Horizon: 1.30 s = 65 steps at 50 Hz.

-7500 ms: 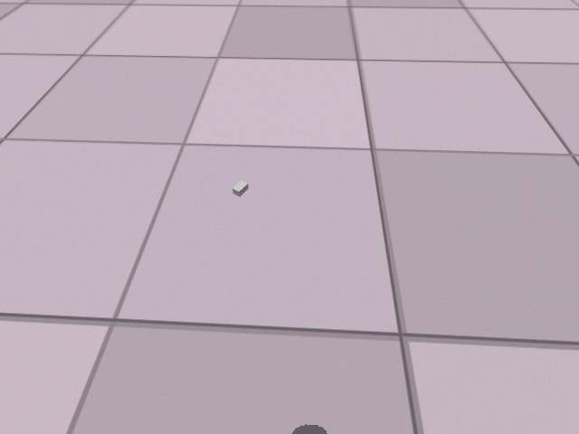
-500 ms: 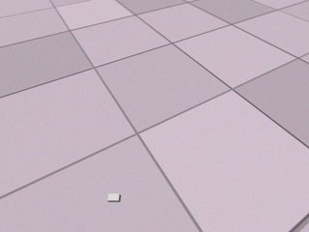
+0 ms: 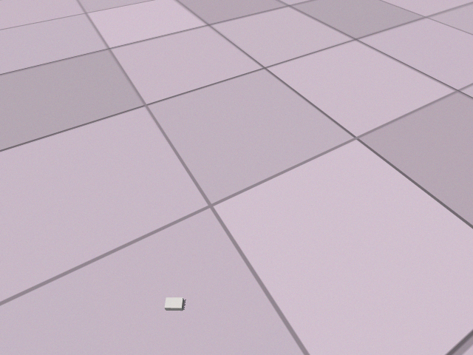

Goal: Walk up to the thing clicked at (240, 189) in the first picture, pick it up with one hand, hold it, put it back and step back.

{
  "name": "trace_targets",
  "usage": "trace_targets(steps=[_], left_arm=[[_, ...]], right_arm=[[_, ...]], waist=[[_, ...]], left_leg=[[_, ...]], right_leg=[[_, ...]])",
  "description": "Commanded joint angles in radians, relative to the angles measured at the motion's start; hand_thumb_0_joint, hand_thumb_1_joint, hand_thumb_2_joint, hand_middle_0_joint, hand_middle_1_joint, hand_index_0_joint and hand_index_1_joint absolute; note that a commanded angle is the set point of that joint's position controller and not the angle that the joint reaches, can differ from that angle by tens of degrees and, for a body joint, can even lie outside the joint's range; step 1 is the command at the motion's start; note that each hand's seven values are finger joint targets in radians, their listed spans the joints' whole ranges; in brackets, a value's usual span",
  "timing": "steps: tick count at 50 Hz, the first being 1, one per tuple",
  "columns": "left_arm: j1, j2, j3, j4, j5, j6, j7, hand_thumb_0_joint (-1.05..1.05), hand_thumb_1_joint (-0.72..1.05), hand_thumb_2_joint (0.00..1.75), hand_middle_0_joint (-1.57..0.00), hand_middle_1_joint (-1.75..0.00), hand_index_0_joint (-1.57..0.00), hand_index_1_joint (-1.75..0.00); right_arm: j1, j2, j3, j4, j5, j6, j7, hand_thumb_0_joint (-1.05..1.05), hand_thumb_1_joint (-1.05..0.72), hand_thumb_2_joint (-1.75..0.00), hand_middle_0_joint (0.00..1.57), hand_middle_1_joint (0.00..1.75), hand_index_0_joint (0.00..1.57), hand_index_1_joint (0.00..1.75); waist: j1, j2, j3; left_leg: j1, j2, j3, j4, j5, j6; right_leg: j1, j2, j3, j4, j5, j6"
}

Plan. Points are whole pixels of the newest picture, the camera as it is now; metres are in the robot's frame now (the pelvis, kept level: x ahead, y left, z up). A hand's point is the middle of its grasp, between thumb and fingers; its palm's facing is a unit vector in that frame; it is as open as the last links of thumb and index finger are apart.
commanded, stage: stand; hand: left
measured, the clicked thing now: (174, 304) +0.46 +0.27 -0.77
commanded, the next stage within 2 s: none
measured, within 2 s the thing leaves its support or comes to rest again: neither
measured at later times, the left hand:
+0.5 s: hand out of the picture +0.08 +0.25 -0.16, palm faces -0.02 -0.94 -0.35, open 7.4 cm
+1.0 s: hand out of the picture +0.08 +0.25 -0.16, palm faces -0.03 -0.94 -0.35, open 7.4 cm
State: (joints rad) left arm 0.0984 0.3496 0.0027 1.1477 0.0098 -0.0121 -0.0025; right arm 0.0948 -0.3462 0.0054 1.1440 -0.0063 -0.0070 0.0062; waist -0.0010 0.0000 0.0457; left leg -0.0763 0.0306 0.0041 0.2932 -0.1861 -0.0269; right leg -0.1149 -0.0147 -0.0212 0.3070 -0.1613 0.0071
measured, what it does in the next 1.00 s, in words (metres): stands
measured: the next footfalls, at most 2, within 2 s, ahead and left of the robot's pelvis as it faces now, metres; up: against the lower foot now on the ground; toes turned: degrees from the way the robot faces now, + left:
none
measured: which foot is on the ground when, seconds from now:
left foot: down 0.00-1.00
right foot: down 0.00-1.00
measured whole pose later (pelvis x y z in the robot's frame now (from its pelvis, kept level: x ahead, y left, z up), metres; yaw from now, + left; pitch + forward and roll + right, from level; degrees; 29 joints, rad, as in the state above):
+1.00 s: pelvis +0.00 +0.00 +0.00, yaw +0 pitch -2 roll +0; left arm 0.11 0.35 0.00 1.14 0.01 -0.01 0.00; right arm 0.12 -0.35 0.01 1.13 -0.01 -0.01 0.00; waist 0.00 0.00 0.04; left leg -0.07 0.03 0.01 0.29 -0.19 -0.03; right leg -0.11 -0.02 -0.02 0.31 -0.17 0.01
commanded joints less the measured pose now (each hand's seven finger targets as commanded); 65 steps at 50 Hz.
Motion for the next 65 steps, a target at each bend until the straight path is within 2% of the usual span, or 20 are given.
trace_targets(steps=[1,3,4,12,17,19,22,26,47,52,59,62,65], left_arm=[[-0.048,0.219,0.038,-0.061,-0.004,-0.021,0.012,0.0,0.9,0.9,-0.2,-0.3,-0.2,-0.3],[-0.039,0.219,0.036,-0.058,-0.004,-0.02,0.011,0.0,0.9,0.9,-0.2,-0.3,-0.2,-0.3],[-0.045,0.224,0.039,-0.059,-0.003,-0.02,0.011,0.0,0.9,0.9,-0.2,-0.3,-0.2,-0.3],[-0.035,0.222,0.037,-0.065,-0.003,-0.021,0.01,0.0,0.9,0.9,-0.2,-0.3,-0.2,-0.3],[-0.037,0.218,0.035,-0.067,-0.004,-0.019,0.01,0.0,0.9,0.9,-0.2,-0.3,-0.2,-0.3],[-0.031,0.223,0.036,-0.066,-0.002,-0.021,0.01,0.0,0.9,0.9,-0.2,-0.3,-0.2,-0.3],[-0.033,0.222,0.036,-0.066,-0.004,-0.019,0.01,0.0,0.9,0.9,-0.2,-0.3,-0.2,-0.3],[-0.035,0.221,0.036,-0.065,-0.004,-0.018,0.01,0.0,0.9,0.9,-0.2,-0.3,-0.2,-0.3],[-0.03,0.226,0.035,-0.072,-0.002,-0.022,0.011,0.0,0.9,0.9,-0.2,-0.3,-0.2,-0.3],[-0.031,0.226,0.034,-0.072,-0.002,-0.02,0.012,0.0,0.9,0.9,-0.2,-0.3,-0.2,-0.3],[-0.02,0.218,0.03,-0.071,-0.002,-0.024,0.012,0.0,0.9,0.9,-0.2,-0.3,-0.2,-0.3],[-0.023,0.223,0.032,-0.072,-0.002,-0.023,0.013,0.0,0.9,0.9,-0.2,-0.3,-0.2,-0.3],[-0.022,0.222,0.032,-0.074,-0.003,-0.022,0.012,0.0,0.9,0.9,-0.2,-0.3,-0.2,-0.3]], right_arm=[[-0.03,-0.215,-0.042,-0.058,-0.003,-0.021,-0.013,0.0,-0.9,-0.9,0.2,0.3,0.2,0.3],[-0.035,-0.211,-0.041,-0.057,-0.001,-0.019,-0.012,0.0,-0.9,-0.9,0.2,0.3,0.2,0.3],[-0.025,-0.211,-0.043,-0.058,-0.003,-0.02,-0.013,0.0,-0.9,-0.9,0.2,0.3,0.2,0.3],[-0.031,-0.218,-0.044,-0.063,-0.002,-0.024,-0.014,0.0,-0.9,-0.9,0.2,0.3,0.2,0.3],[-0.02,-0.221,-0.043,-0.061,-0.002,-0.024,-0.016,0.0,-0.9,-0.9,0.2,0.3,0.2,0.3],[-0.029,-0.217,-0.044,-0.064,-0.002,-0.023,-0.016,0.0,-0.9,-0.9,0.2,0.3,0.2,0.3],[-0.013,-0.216,-0.041,-0.06,-0.003,-0.024,-0.016,0.0,-0.9,-0.9,0.2,0.3,0.2,0.3],[-0.017,-0.218,-0.042,-0.063,-0.002,-0.022,-0.015,0.0,-0.9,-0.9,0.2,0.3,0.2,0.3],[-0.004,-0.216,-0.044,-0.065,-0.004,-0.023,-0.015,0.0,-0.9,-0.9,0.2,0.3,0.2,0.3],[-0.004,-0.216,-0.045,-0.063,-0.005,-0.02,-0.015,0.0,-0.9,-0.9,0.2,0.3,0.2,0.3],[-0.01,-0.218,-0.046,-0.067,-0.002,-0.02,-0.013,0.0,-0.9,-0.9,0.2,0.3,0.2,0.3],[-0.008,-0.214,-0.045,-0.065,-0.003,-0.021,-0.012,0.0,-0.9,-0.9,0.2,0.3,0.2,0.3],[-0.007,-0.217,-0.047,-0.065,-0.003,-0.019,-0.013,0.0,-0.9,-0.9,0.2,0.3,0.2,0.3]], waist=[[-0.003,0.007,-0.076],[-0.001,0.008,-0.048],[-0.006,-0.002,-0.071],[0.003,0.001,-0.096],[0.001,0.016,-0.086],[0.003,-0.002,-0.092],[-0.002,0.01,-0.07],[0.0,0.006,-0.066],[-0.002,-0.001,-0.077],[-0.001,-0.002,-0.065],[0.001,0.004,-0.076],[0.001,0.003,-0.058],[0.0,0.005,-0.069]], left_leg=[[-0.01,0.106,-0.074,-0.037,0.136,0.038],[-0.017,0.103,-0.077,-0.043,0.109,0.036],[-0.016,0.106,-0.077,-0.044,0.106,0.037],[0.009,0.112,-0.078,-0.033,0.179,0.037],[-0.003,0.109,-0.071,-0.036,0.172,0.037],[0.017,0.113,-0.073,-0.029,0.199,0.037],[-0.004,0.107,-0.07,-0.045,0.143,0.035],[-0.008,0.107,-0.072,-0.043,0.133,0.037],[0.004,0.111,-0.074,-0.039,0.171,0.036],[-0.023,0.107,-0.074,-0.046,0.111,0.038],[0.008,0.109,-0.073,-0.034,0.15,0.041],[-0.014,0.106,-0.077,-0.046,0.127,0.036],[-0.004,0.107,-0.071,-0.039,0.128,0.04]], right_leg=[[0.027,-0.122,0.098,-0.045,0.141,-0.024],[0.003,-0.117,0.097,-0.05,0.103,-0.02],[0.021,-0.12,0.098,-0.045,0.099,-0.024],[0.037,-0.121,0.094,-0.03,0.17,-0.027],[0.039,-0.124,0.1,-0.032,0.177,-0.028],[0.034,-0.123,0.097,-0.025,0.195,-0.029],[0.024,-0.121,0.1,-0.036,0.148,-0.027],[0.022,-0.12,0.101,-0.04,0.135,-0.027],[0.026,-0.121,0.097,-0.031,0.161,-0.029],[0.027,-0.121,0.1,-0.044,0.112,-0.028],[0.019,-0.124,0.101,-0.04,0.164,-0.026],[0.019,-0.118,0.094,-0.043,0.128,-0.027],[0.019,-0.122,0.104,-0.045,0.134,-0.028]])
